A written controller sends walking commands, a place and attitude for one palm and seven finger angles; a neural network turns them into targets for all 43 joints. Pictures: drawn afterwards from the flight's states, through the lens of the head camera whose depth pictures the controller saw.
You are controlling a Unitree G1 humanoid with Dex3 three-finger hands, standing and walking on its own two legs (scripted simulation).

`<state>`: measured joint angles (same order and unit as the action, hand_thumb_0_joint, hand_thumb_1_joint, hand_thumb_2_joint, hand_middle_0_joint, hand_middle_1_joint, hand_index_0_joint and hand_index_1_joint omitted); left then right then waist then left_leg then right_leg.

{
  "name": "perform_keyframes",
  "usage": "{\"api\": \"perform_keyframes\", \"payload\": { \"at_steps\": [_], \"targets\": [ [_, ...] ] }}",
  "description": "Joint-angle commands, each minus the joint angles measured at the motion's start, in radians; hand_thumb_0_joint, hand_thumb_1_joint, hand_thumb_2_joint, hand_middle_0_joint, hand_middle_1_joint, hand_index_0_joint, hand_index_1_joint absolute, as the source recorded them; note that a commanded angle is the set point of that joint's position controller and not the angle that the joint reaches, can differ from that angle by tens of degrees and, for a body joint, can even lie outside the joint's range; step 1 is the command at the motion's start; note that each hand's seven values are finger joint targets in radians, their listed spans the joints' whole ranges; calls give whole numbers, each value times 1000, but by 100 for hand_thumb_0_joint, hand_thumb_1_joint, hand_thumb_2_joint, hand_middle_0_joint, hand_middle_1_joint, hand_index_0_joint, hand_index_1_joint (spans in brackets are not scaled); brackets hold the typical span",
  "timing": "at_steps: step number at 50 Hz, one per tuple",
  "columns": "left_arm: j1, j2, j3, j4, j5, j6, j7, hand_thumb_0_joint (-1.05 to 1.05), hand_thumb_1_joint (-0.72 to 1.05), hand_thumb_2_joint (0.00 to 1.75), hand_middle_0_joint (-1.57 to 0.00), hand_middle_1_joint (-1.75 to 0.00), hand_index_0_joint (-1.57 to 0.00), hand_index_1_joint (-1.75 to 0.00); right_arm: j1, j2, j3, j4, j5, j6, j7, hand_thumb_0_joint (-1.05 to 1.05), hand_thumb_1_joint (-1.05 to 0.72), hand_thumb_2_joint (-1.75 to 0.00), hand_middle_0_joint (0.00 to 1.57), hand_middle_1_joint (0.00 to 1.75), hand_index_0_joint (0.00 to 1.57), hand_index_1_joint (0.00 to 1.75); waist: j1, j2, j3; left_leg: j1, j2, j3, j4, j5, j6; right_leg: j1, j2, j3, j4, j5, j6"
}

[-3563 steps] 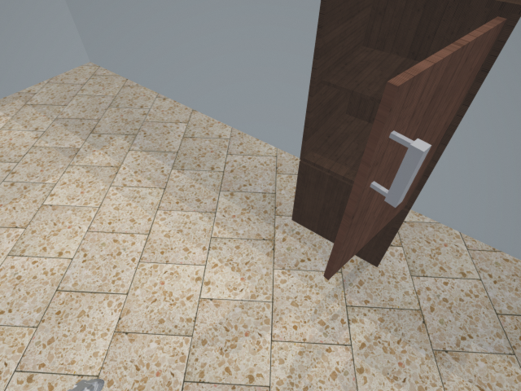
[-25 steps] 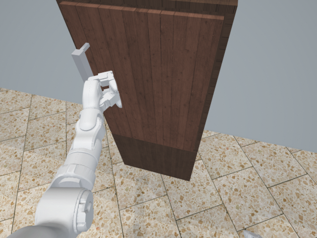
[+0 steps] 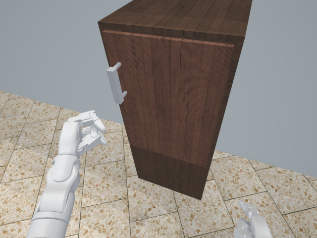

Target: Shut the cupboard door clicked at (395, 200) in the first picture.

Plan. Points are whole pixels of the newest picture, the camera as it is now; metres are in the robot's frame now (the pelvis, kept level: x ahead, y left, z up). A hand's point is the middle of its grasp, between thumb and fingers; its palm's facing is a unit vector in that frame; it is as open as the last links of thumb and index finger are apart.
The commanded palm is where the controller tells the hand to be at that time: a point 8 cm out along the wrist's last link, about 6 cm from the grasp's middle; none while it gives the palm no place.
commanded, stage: draw the hand back to the body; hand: left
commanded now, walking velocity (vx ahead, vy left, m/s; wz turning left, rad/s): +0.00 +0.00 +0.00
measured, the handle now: (118, 83) +0.61 +0.18 +0.08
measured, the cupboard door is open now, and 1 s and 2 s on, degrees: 0 0 0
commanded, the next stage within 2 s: step back with the hand held close in 0.90 s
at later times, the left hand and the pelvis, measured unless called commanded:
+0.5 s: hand (23, 169) +0.21 +0.28 +0.16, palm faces +0.44 -0.81 -0.38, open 5.9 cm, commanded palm +0.15 +0.32 +0.18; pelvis +0.02 +0.02 +0.01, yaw +1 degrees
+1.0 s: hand (19, 171) +0.20 +0.28 +0.16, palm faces +0.47 -0.79 -0.39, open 7.4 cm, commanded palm +0.15 +0.31 +0.18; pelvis +0.02 +0.01 +0.01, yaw +1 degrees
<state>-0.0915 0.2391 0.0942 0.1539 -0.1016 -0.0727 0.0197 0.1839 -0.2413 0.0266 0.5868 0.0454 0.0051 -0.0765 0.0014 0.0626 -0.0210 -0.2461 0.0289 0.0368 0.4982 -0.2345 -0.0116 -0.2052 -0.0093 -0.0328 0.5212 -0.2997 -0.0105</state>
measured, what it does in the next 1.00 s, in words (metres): stands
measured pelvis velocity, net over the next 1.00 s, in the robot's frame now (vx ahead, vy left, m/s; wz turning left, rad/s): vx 0.02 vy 0.01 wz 0.01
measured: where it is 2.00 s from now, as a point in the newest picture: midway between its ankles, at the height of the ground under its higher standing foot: outside the picture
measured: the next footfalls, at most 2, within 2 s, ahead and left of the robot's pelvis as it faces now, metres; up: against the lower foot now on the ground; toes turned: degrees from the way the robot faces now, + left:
none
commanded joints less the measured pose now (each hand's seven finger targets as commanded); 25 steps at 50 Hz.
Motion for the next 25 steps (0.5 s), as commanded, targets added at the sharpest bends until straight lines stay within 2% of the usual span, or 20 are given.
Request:
{"api": "perform_keyframes", "payload": {
  "at_steps": [1, 2, 4, 6, 8, 9, 11, 13, 16, 17, 19, 21, 22, 25],
  "targets": [
    [-208, 183, 96, -356, 19, -58, 48, 0, 90, 90, -89, -105, -89, -105, -124, -79, -21, -145, -7, -45, -14, 0, -90, -90, 20, 30, 20, 30, 11, -29, -150, 171, -31, -1, -107, 99, 44, 33, 9, 8, -153, 174, 5],
    [-171, 190, 100, -365, 21, -56, 51, 0, 90, 90, -86, -102, -86, -102, -125, -83, -21, -138, -9, -48, -15, 0, -90, -90, 20, 30, 20, 30, 14, -36, -135, 173, -28, -6, -118, 99, 43, 37, 12, 6, -166, 164, 3],
    [-128, 184, 103, -420, 23, -58, 57, 0, 90, 90, -81, -96, -81, -96, -137, -77, -17, -142, -13, -54, -14, 0, -90, -90, 20, 30, 20, 30, 17, -9, -121, 189, -27, -9, -137, 98, 39, 48, 13, 1, -174, 156, 1],
    [-71, 190, 120, -442, 26, -54, 63, 0, 90, 90, -75, -90, -75, -90, -140, -77, -15, -140, -17, -59, -13, 0, -90, -90, 20, 30, 20, 30, 22, -24, -96, 194, -26, -13, -147, 112, 38, 52, 18, -5, -181, 168, 0],
    [-5, 208, 148, -488, 27, -55, 65, 0, 90, 90, -69, -84, -69, -84, -142, -79, -16, -141, -21, -65, -11, 0, -90, -90, 20, 30, 20, 30, 30, -27, -112, 202, -28, -13, -150, 138, 39, 75, 16, -6, -183, 197, 1],
    [28, 200, 147, -507, 25, -54, 65, 0, 90, 90, -67, -81, -67, -81, -145, -76, -17, -140, -22, -66, -11, 0, -90, -90, 20, 30, 20, 30, 30, -21, -105, 204, -25, -15, -151, 142, 36, 79, 16, -8, -181, 198, 0],
    [88, 209, 172, -543, 27, -53, 68, 0, 90, 90, -61, -75, -61, -75, -145, -75, -18, -140, -25, -70, -8, 0, -90, -90, 20, 30, 20, 30, 34, -2, -101, 205, -25, -17, -152, 151, 33, 83, 16, -11, -182, 203, -1],
    [153, 221, 199, -568, 25, -50, 70, 0, 90, 90, -56, -69, -56, -69, -146, -77, -20, -142, -26, -74, -6, 0, -90, -90, 20, 30, 20, 30, 39, -32, -89, 193, -24, -19, -155, 155, 34, 91, 14, -11, -186, 205, 2],
    [230, 243, 243, -635, 28, -55, 77, 0, 90, 90, -47, -60, -47, -60, -145, -76, -25, -139, -29, -84, -4, 0, -90, -90, 20, 30, 20, 30, 45, 0, -98, 199, -21, -20, -148, 185, 29, 96, 15, -17, -175, 229, 0],
    [280, 266, 273, -644, 26, -53, 78, 0, 90, 90, -45, -57, -45, -57, -146, -81, -29, -137, -33, -92, -5, 0, -90, -90, 20, 30, 20, 30, 52, -14, -93, 195, -23, -17, -141, 200, 33, 100, 15, -13, -183, 253, 3],
    [322, 267, 292, -676, 24, -54, 82, 0, 90, 90, -39, -51, -39, -51, -143, -75, -28, -139, -31, -94, -3, 0, -90, -90, 20, 30, 20, 30, 54, -1, -89, 185, -23, -18, -139, 211, 29, 107, 10, -18, -171, 256, 3],
    [375, 279, 321, -704, 23, -55, 86, 0, 90, 90, -34, -45, -34, -45, -140, -74, -33, -137, -30, -98, -2, 0, -90, -90, 20, 30, 20, 30, 53, -17, -79, 183, -19, -17, -134, 213, 30, 96, 10, -20, -170, 254, 4],
    [416, 297, 348, -706, 23, -55, 86, 0, 90, 90, -31, -42, -31, -42, -141, -80, -37, -131, -32, -105, -3, 0, -90, -90, 20, 30, 20, 30, 60, -8, -70, 177, -19, -16, -130, 224, 31, 97, 12, -18, -179, 264, 5],
    [465, 303, 378, -741, 21, -58, 93, 0, 90, 90, -23, -33, -23, -33, -136, -73, -38, -133, -29, -110, -3, 0, -90, -90, 20, 30, 20, 30, 60, 21, -52, 168, -17, -15, -131, 215, 27, 90, 8, -22, -170, 247, 4]
  ]
}}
